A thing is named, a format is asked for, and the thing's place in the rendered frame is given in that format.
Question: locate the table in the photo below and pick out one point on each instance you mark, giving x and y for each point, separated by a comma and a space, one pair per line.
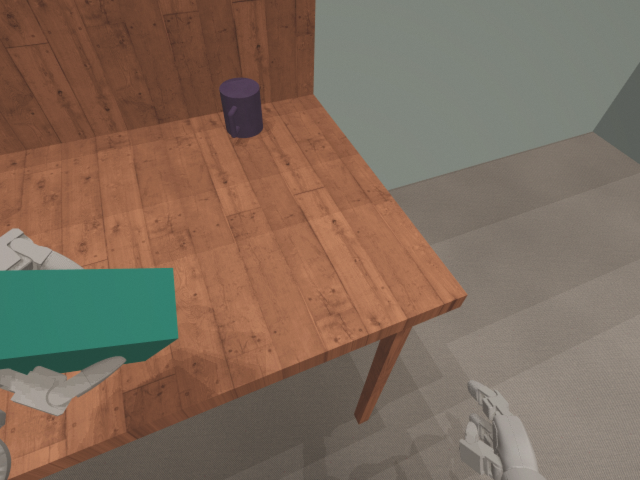
287, 250

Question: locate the right robot hand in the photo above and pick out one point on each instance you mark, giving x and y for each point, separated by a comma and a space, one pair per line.
506, 442

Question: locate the sponge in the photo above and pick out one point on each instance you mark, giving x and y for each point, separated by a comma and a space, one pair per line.
67, 320

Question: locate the left robot hand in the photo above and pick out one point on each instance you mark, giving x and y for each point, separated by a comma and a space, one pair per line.
44, 389

